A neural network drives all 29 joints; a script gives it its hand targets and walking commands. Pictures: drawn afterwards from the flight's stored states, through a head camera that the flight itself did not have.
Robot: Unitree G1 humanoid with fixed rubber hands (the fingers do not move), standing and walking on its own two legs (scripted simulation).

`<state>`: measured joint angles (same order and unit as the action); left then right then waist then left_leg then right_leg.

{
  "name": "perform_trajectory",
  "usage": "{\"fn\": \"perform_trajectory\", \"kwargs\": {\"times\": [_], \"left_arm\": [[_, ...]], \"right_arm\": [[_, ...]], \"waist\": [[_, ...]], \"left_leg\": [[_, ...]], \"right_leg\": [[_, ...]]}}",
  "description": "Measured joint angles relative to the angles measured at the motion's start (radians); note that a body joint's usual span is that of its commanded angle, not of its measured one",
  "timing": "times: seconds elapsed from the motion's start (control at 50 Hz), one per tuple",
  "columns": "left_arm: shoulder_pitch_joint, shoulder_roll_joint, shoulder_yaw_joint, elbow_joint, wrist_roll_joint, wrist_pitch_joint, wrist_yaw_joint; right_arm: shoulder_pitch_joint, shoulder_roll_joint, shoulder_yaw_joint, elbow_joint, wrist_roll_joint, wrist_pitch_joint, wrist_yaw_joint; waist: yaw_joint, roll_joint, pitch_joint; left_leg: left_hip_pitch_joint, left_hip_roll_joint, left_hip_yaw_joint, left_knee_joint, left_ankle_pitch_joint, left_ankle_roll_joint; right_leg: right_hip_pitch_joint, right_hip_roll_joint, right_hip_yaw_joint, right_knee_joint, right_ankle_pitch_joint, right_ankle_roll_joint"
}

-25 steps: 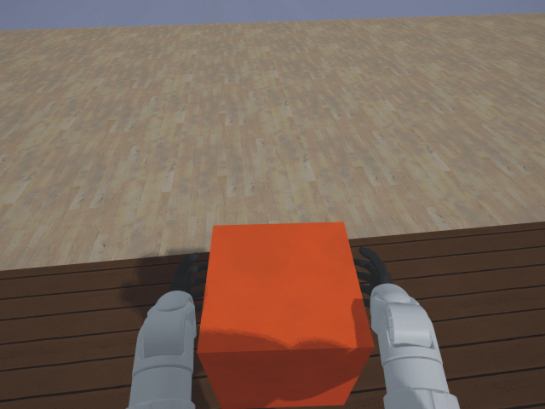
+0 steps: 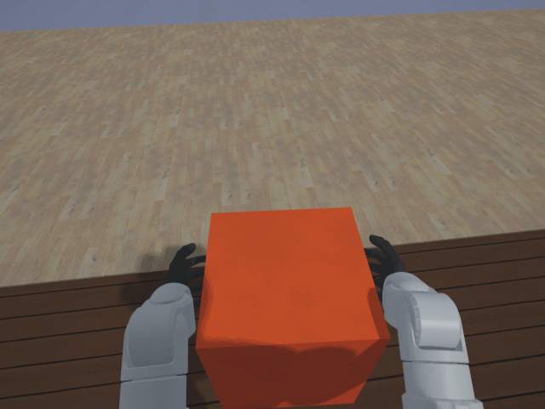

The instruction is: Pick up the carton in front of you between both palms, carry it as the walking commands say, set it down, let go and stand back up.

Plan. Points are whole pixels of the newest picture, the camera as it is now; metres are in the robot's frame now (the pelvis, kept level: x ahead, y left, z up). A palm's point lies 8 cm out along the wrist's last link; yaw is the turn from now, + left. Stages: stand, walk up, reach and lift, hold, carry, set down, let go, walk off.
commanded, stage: carry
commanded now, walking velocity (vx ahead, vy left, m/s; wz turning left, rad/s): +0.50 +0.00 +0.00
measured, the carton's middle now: (285, 312) +0.29 -0.01 +0.02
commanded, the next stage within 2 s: none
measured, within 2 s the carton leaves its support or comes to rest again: neither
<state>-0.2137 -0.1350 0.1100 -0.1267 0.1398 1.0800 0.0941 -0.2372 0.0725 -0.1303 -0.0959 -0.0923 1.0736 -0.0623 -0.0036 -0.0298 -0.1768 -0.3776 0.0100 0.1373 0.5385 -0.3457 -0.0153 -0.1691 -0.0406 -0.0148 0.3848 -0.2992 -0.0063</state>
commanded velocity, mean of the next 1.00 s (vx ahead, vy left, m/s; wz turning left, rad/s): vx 0.50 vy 0.00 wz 0.00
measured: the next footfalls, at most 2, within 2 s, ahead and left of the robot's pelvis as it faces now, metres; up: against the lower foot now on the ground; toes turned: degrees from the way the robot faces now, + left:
left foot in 0.04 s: +0.09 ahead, +0.11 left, +0.00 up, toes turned +9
right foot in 0.38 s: +0.36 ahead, -0.13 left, +0.00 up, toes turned -14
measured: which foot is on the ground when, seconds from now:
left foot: up 0.00-0.02, down 0.04-0.40, up 0.42-0.82, down 0.84-1.00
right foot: down 0.00-0.06, up 0.08-0.36, down 0.38-0.84, up 0.86-1.00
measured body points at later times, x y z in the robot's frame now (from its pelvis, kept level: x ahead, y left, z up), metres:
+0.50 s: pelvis +0.28 -0.05 -0.01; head +0.28 -0.06 +0.44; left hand +0.56 +0.09 +0.06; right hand +0.56 -0.21 +0.06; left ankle +0.15 +0.08 -0.66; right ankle +0.32 -0.12 -0.75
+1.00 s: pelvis +0.60 -0.01 -0.02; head +0.64 +0.00 +0.43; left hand +0.95 +0.11 +0.05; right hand +0.91 -0.19 +0.06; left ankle +0.66 +0.04 -0.75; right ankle +0.49 -0.13 -0.64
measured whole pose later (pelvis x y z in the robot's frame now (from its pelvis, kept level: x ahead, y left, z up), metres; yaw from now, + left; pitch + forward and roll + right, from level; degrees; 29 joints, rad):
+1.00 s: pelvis +0.60 -0.01 -0.02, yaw -3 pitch +4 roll +0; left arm -0.41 -0.07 0.17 -0.16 0.08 1.23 0.10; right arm -0.41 0.08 -0.15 -0.14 -0.08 1.21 -0.12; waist -0.06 -0.02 0.00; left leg -0.44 0.01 0.23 0.60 -0.24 0.11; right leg -0.50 -0.04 -0.03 1.31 -0.39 -0.06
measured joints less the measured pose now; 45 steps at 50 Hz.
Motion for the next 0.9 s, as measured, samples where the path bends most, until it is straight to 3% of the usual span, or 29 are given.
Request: {"fn": "perform_trajectory", "kwargs": {"times": [0.06, 0.1, 0.16, 0.2, 0.34, 0.38, 0.4, 0.44, 0.48, 0.52, 0.58, 0.68, 0.78, 0.84, 0.86, 0.9], "left_arm": [[0.019, 0.003, 0.015, -0.100, -0.014, 0.052, 0.002], [0.052, 0.013, 0.035, -0.141, -0.038, 0.078, -0.001], [0.081, 0.001, 0.039, -0.163, -0.047, 0.114, -0.005], [0.083, 0.004, 0.026, -0.173, -0.051, 0.133, -0.005], [0.045, 0.001, 0.018, -0.218, -0.050, 0.149, -0.004], [0.025, -0.002, 0.019, -0.217, -0.048, 0.151, -0.004], [0.014, -0.004, 0.014, -0.200, -0.045, 0.143, -0.004], [-0.002, -0.007, 0.004, -0.160, -0.034, 0.137, -0.004], [0.007, -0.006, 0.002, -0.151, -0.030, 0.144, -0.004], [0.027, -0.003, 0.006, -0.170, -0.035, 0.146, -0.004], [0.043, 0.000, 0.012, -0.209, -0.044, 0.134, -0.004], [0.041, -0.001, 0.018, -0.245, -0.057, 0.117, -0.005], [0.008, -0.005, 0.018, -0.232, -0.055, 0.125, -0.005], [-0.032, -0.003, 0.032, -0.214, -0.048, 0.135, -0.005], [-0.052, 0.012, 0.037, -0.198, -0.049, 0.137, -0.005], [-0.096, 0.050, 0.045, -0.145, -0.058, 0.140, -0.005]], "right_arm": [[-0.001, 0.033, 0.004, -0.068, -0.002, 0.039, -0.010], [0.020, 0.074, 0.011, -0.091, -0.024, 0.054, -0.016], [0.072, 0.063, 0.044, -0.140, -0.026, 0.099, -0.024], [0.089, 0.060, 0.045, -0.174, -0.019, 0.126, -0.032], [0.057, 0.064, 0.020, -0.243, -0.009, 0.156, -0.041], [0.045, 0.064, 0.008, -0.253, -0.007, 0.160, -0.041], [0.039, 0.057, 0.000, -0.249, -0.004, 0.159, -0.041], [0.034, 0.044, -0.013, -0.228, 0.003, 0.162, -0.041], [0.034, 0.051, -0.021, -0.212, 0.002, 0.169, -0.040], [0.042, 0.070, -0.021, -0.215, -0.004, 0.165, -0.040], [0.047, 0.066, 0.005, -0.235, -0.004, 0.148, -0.040], [0.050, 0.065, 0.022, -0.275, -0.009, 0.130, -0.039], [0.041, 0.066, 0.003, -0.290, -0.011, 0.141, -0.039], [-0.008, 0.062, -0.011, -0.260, -0.010, 0.148, -0.038], [-0.034, 0.062, -0.013, -0.231, -0.011, 0.142, -0.039], [-0.091, 0.057, -0.012, -0.154, -0.016, 0.131, -0.042]], "waist": [[0.009, -0.005, 0.004], [0.009, -0.001, -0.006], [0.008, 0.035, -0.004], [-0.001, 0.048, 0.008], [-0.025, 0.057, 0.045], [-0.025, 0.061, 0.050], [-0.019, 0.074, 0.052], [-0.006, 0.070, 0.063], [0.000, 0.055, 0.078], [0.008, 0.044, 0.092], [0.026, 0.031, 0.108], [0.032, 0.029, 0.099], [0.030, 0.032, 0.085], [0.018, 0.025, 0.089], [0.001, 0.012, 0.095], [-0.029, -0.003, 0.114]], "left_leg": [[0.053, -0.004, 0.047, -0.116, 0.158, 0.027], [0.060, 0.002, 0.066, -0.075, 0.134, 0.053], [0.116, 0.022, 0.064, -0.105, 0.070, 0.054], [0.173, 0.030, 0.058, -0.162, 0.073, 0.036], [0.345, 0.060, 0.045, -0.205, -0.028, -0.020], [0.355, 0.088, 0.029, -0.094, -0.122, -0.040], [0.319, 0.115, 0.016, 0.025, -0.147, -0.039], [0.180, 0.110, -0.052, 0.335, -0.138, -0.022], [0.039, 0.092, -0.075, 0.552, -0.099, 0.003], [-0.070, 0.091, -0.065, 0.608, -0.029, 0.017], [-0.179, 0.093, -0.048, 0.532, 0.050, 0.019], [-0.254, 0.090, -0.020, 0.269, 0.168, 0.015], [-0.229, 0.065, 0.033, 0.061, 0.264, 0.045], [-0.152, 0.029, 0.074, -0.012, 0.250, 0.072], [-0.147, 0.020, 0.084, 0.022, 0.252, 0.090], [-0.157, 0.015, 0.093, 0.123, 0.169, 0.122]], "right_leg": [[-0.020, -0.008, 0.003, 0.125, -0.094, 0.008], [-0.106, -0.015, -0.026, 0.329, -0.153, 0.000], [-0.250, -0.010, -0.074, 0.539, -0.175, -0.010], [-0.316, -0.019, -0.097, 0.522, -0.118, -0.004], [-0.367, -0.031, -0.171, 0.179, 0.122, 0.005], [-0.317, -0.019, -0.214, 0.126, 0.169, -0.021], [-0.316, -0.012, -0.231, 0.165, 0.184, -0.051], [-0.301, -0.011, -0.245, 0.212, 0.111, -0.082], [-0.251, -0.011, -0.250, 0.172, 0.076, -0.082], [-0.191, -0.007, -0.249, 0.101, 0.082, -0.069], [-0.098, -0.003, -0.237, 0.005, 0.080, -0.064], [0.045, -0.001, -0.220, -0.093, 0.036, -0.038], [0.182, -0.002, -0.209, -0.094, -0.076, 0.005], [0.220, -0.021, -0.191, 0.043, -0.203, 0.031], [0.190, -0.044, -0.183, 0.173, -0.248, 0.027], [0.038, -0.036, -0.087, 0.537, -0.212, 0.008]]}}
